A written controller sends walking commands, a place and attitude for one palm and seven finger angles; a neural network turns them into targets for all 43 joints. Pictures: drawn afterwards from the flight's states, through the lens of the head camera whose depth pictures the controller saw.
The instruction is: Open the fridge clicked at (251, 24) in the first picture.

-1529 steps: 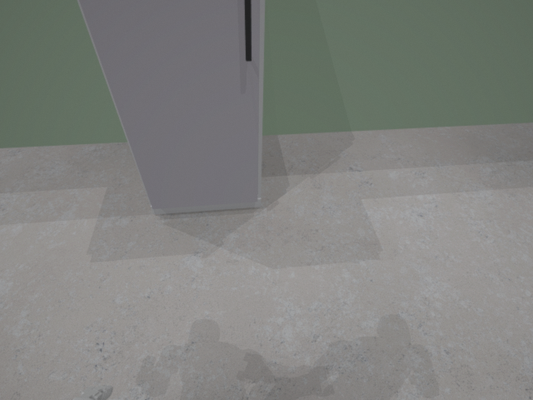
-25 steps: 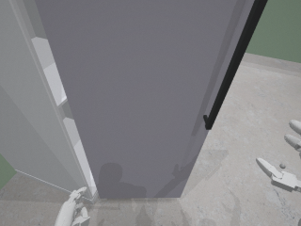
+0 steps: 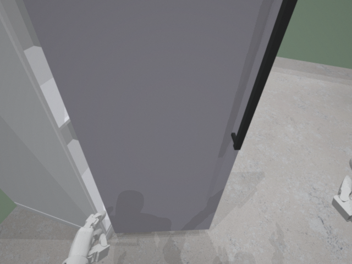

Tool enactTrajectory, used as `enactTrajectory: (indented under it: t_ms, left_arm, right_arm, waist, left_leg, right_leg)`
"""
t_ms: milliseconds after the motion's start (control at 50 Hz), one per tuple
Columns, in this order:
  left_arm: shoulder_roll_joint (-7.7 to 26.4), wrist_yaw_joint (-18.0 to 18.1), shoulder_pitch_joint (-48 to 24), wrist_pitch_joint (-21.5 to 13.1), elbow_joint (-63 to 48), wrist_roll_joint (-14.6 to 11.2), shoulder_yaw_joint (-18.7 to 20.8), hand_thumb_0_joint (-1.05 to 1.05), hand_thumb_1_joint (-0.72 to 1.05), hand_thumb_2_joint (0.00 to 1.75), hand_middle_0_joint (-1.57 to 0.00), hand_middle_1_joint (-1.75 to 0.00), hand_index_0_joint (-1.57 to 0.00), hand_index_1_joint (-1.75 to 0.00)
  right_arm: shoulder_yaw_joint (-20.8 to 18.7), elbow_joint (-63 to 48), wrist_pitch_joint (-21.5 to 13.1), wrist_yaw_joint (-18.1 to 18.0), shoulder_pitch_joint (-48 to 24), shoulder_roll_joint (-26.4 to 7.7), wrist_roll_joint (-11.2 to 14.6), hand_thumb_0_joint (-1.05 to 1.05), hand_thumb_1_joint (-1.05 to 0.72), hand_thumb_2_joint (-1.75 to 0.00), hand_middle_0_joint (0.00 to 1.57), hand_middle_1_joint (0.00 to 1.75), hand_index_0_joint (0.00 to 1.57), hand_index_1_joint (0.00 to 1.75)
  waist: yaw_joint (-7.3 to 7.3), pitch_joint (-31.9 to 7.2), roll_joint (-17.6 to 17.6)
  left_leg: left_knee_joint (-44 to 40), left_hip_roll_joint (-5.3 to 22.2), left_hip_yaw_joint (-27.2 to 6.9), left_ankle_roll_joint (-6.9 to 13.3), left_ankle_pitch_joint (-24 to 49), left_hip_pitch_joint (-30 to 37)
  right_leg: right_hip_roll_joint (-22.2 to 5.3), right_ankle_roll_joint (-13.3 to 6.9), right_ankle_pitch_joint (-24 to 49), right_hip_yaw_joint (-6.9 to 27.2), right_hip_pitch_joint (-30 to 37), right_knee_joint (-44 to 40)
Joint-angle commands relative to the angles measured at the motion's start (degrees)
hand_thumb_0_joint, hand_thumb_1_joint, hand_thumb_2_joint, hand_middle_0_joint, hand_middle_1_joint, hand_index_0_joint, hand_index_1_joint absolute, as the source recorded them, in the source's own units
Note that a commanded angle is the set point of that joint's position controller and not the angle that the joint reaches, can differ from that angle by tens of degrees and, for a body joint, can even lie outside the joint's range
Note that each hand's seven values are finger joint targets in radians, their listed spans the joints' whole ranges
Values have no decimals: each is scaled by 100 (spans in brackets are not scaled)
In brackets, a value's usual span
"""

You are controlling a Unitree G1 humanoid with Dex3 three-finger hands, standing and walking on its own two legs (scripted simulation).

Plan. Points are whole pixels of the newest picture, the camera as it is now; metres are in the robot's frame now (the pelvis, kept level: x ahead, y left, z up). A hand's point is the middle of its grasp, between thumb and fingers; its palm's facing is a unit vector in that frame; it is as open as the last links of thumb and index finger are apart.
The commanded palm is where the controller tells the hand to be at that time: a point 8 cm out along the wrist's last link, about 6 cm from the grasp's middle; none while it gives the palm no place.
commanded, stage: draw the hand back to the body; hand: right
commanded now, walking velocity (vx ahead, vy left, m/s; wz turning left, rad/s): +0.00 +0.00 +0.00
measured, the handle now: (259, 72) +0.44 -0.19 +0.26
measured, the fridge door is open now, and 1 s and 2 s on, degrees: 69 69 69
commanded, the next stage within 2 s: step back with the hand held close in 0.10 s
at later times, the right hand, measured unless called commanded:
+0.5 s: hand (330, 205) +0.18 -0.26 +0.15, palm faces +0.36 +0.81 -0.47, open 7.4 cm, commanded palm +0.12 -0.30 +0.17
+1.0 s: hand out of the picture +0.07 -0.30 +0.15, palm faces +0.49 +0.76 -0.43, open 7.4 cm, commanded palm +0.01 -0.33 +0.17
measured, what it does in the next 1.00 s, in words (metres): shifts its weight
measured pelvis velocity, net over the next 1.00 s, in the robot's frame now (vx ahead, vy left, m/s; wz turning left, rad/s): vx -0.11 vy -0.02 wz -0.05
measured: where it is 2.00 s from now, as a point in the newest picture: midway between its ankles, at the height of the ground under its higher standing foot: outside the picture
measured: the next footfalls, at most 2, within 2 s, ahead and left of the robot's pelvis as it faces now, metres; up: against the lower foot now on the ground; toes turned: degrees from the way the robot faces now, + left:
left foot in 1.34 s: -0.25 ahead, +0.10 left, -0.01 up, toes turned +0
right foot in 1.48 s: -0.10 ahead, -0.12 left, +0.00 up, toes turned +0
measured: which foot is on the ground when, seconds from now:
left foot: down 0.00-1.00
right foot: down 0.00-1.00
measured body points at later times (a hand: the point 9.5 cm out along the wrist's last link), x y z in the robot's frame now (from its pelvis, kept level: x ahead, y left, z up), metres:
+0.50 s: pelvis -0.02 -0.01 +0.00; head -0.01 +0.01 +0.45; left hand +0.17 +0.24 -0.08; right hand +0.16 -0.30 +0.17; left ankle -0.03 +0.14 -0.74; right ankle +0.01 -0.11 -0.74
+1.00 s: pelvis -0.11 -0.02 -0.02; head -0.10 -0.04 +0.43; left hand +0.07 +0.21 -0.09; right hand +0.04 -0.34 +0.17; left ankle -0.03 +0.13 -0.74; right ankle +0.00 -0.11 -0.74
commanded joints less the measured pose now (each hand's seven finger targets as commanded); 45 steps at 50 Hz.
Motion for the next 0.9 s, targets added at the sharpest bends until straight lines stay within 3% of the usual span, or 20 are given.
enactTrajectory:
  t_ms: [0,120,200,220,240,260,340,380,420,480,500,600,700,780,800,820,840,880]
  left_arm:
    - [710,71,-729,-269,-906,-8,263,0,90,90,-20,-30,-20,-30]
    - [674,76,-763,-284,-920,-11,256,0,90,90,-20,-30,-20,-30]
    - [683,87,-775,-298,-903,-10,260,0,90,90,-20,-30,-20,-30]
    - [800,43,-857,-144,-1156,-68,263,0,90,90,-20,-30,-20,-30]
    - [707,47,-820,-43,-1042,-47,251,0,90,90,-20,-30,-20,-30]
    - [698,30,-837,16,-1102,-32,264,0,90,90,-20,-30,-20,-30]
    - [749,8,-636,232,-1265,-64,366,0,90,90,-20,-30,-20,-30]
    - [749,3,-589,338,-1362,-87,411,0,90,90,-20,-30,-20,-30]
    - [742,18,-587,414,-1454,-112,432,0,90,90,-20,-30,-20,-30]
    - [741,46,-592,484,-1553,-144,468,0,90,90,-20,-30,-20,-30]
    - [768,66,-602,482,-1565,-139,469,0,90,90,-20,-30,-20,-30]
    - [814,100,-551,402,-1579,-162,485,0,90,90,-20,-30,-20,-30]
    - [905,104,-509,236,-1558,-165,485,0,90,90,-20,-30,-20,-30]
    - [915,80,-447,90,-1559,-170,500,0,90,90,-20,-30,-20,-30]
    - [934,89,-438,45,-1536,-144,524,0,90,90,-20,-30,-20,-30]
    - [863,69,-394,17,-1542,-159,513,0,90,90,-20,-30,-20,-30]
    - [826,57,-350,-17,-1517,-152,516,0,90,90,-20,-30,-20,-30]
    - [750,40,-219,-58,-1374,-128,514,0,90,90,-20,-30,-20,-30]
  right_arm:
    - [-586,-1175,-358,-84,-557,-1093,-13,0,-90,-90,20,30,20,30]
    - [-646,-1328,-390,-98,-583,-1154,-13,0,-90,-90,20,30,20,30]
    - [-564,-1336,-394,-89,-740,-1114,-13,0,-90,-90,20,30,20,30]
    - [-1199,-1899,-648,-158,-1385,-1816,-67,0,-90,-90,20,30,20,30]
    - [-864,-1364,-679,-120,-793,-1368,-62,0,-90,-90,20,30,20,30]
    - [-709,-1263,-674,-97,-496,-1215,-89,0,-90,-90,20,30,20,30]
    - [-746,-1416,-789,-119,146,-1165,-82,0,-90,-90,20,30,20,30]
    - [-870,-1525,-816,-140,492,-1247,-51,0,-90,-90,20,30,20,30]
    - [-1015,-1667,-828,-165,711,-1367,-17,0,-90,-90,20,30,20,30]
    - [-1136,-1919,-871,-206,706,-1496,6,0,-90,-90,20,30,20,30]
    - [-1213,-1998,-881,-224,667,-1612,5,0,-90,-90,20,30,20,30]
    - [-1202,-1987,-978,-282,606,-1577,-17,0,-90,-90,20,30,20,30]
    - [-1131,-1862,-1151,-316,406,-1435,-153,0,-90,-90,20,30,20,30]
    - [-1093,-1799,-1308,-323,296,-1307,-287,0,-90,-90,20,30,20,30]
    - [-1226,-1761,-1349,-328,332,-1447,-306,0,-90,-90,20,30,20,30]
    - [-1148,-1834,-1385,-320,371,-1369,-298,0,-90,-90,20,30,20,30]
    - [-1186,-1924,-1429,-322,393,-1444,-291,0,-90,-90,20,30,20,30]
    - [-1168,-2038,-1485,-351,436,-1521,-231,0,-90,-90,20,30,20,30]
  waist:
    - [32,-405,-106]
    - [29,-405,-258]
    - [53,-286,-112]
    - [301,135,-45]
    - [333,128,262]
    - [305,94,287]
    - [338,-712,-71]
    - [335,-1069,-17]
    - [337,-1273,63]
    - [355,-1276,141]
    - [353,-1266,72]
    - [366,-983,-185]
    - [400,-440,-446]
    - [374,-291,-565]
    - [371,-303,-515]
    - [381,-326,-391]
    - [392,-378,-122]
    - [466,-412,424]
  left_leg:
    - [-282,-308,65,229,1062,-280]
    - [-295,-288,48,229,1043,-261]
    - [-366,-304,56,218,1015,-329]
    - [-671,-56,-244,159,1225,-941]
    - [-666,57,-215,164,1247,-1041]
    - [-642,98,-245,163,1361,-1096]
    - [-192,70,-109,112,2034,-799]
    - [10,39,-91,84,2292,-679]
    - [159,32,-85,65,2488,-594]
    - [275,12,-116,38,2500,-651]
    - [308,-10,-113,37,2387,-641]
    - [400,-113,-146,12,1504,-684]
    - [526,-233,-261,40,142,-408]
    - [901,-345,-306,70,-556,-153]
    - [834,-355,-390,91,-653,-196]
    - [671,-300,-468,148,-767,-413]
    - [396,-198,-616,215,-837,-794]
    - [-382,253,-1133,456,-1286,-2145]
  right_leg:
    - [25,-49,1120,174,244,-416]
    - [43,-44,1065,163,220,-400]
    - [54,-57,1014,144,211,-395]
    - [-41,-145,688,133,-252,-132]
    - [-13,-150,696,200,-304,-17]
    - [-26,-153,831,185,-271,36]
    - [-111,-132,1850,150,-56,119]
    - [-167,-138,2264,155,12,164]
    - [-206,-132,2458,165,-26,199]
    - [-236,-128,2318,161,-218,208]
    - [-237,-124,2230,212,-295,172]
    - [-333,-190,1189,349,-896,-104]
    - [-477,-360,-1388,677,-2291,-624]
    - [-642,-480,-2544,917,-3206,-782]
    - [-625,-491,-2584,960,-3226,-736]
    - [-531,-442,-2437,880,-3045,-533]
    - [-384,-371,-2147,779,-2673,-232]
    - [16,-136,-1317,416,-1483,886]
